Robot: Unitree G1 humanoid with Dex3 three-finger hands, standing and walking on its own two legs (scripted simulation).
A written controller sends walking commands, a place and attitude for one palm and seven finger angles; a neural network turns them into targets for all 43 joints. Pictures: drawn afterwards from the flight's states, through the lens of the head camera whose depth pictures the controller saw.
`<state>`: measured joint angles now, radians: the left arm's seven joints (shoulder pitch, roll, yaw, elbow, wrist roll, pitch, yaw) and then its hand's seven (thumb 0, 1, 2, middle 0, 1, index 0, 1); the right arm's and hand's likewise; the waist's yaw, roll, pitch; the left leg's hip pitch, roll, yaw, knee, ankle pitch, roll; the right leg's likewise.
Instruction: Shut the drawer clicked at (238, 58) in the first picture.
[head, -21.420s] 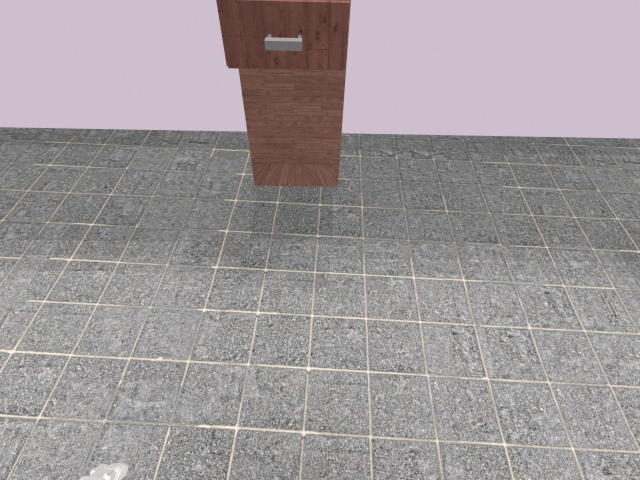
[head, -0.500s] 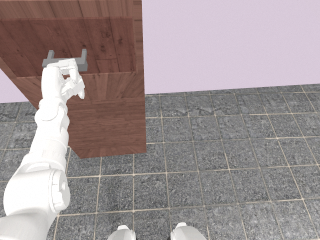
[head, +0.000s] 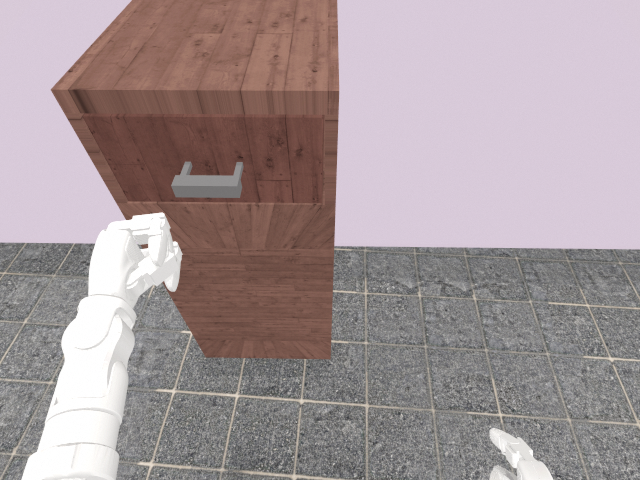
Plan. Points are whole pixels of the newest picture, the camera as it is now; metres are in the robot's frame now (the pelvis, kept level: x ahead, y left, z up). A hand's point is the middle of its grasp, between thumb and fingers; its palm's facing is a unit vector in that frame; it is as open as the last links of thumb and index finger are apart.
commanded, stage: draw the hand back to the body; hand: left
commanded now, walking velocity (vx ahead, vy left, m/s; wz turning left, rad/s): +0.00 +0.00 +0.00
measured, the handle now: (210, 177) +0.55 +0.20 +0.06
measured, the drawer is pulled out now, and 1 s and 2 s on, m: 0.00 0.00 0.00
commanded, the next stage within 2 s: step back with the hand held close in 0.96 s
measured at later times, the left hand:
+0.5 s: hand (88, 329) +0.23 +0.22 +0.15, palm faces +0.29 -0.90 -0.31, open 3.3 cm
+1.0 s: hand (13, 394) +0.17 +0.24 +0.18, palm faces +0.41 -0.82 -0.39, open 3.3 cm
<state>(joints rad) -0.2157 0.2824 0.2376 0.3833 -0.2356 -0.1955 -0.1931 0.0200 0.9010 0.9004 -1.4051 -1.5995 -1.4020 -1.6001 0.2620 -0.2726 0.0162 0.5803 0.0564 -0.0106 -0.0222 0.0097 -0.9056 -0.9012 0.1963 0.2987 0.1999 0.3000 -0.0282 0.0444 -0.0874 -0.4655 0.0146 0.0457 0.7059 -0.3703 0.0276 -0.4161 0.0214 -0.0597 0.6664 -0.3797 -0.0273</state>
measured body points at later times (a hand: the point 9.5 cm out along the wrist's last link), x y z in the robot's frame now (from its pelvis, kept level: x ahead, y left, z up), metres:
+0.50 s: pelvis -0.01 +0.01 +0.02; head -0.02 -0.02 +0.47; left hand +0.21 +0.27 +0.17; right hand +0.17 -0.21 -0.07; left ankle -0.01 +0.10 -0.72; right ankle -0.03 -0.10 -0.72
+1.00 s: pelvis -0.01 +0.00 +0.02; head -0.03 -0.03 +0.47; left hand +0.14 +0.28 +0.20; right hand +0.19 -0.22 -0.06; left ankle -0.01 +0.10 -0.72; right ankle -0.03 -0.10 -0.72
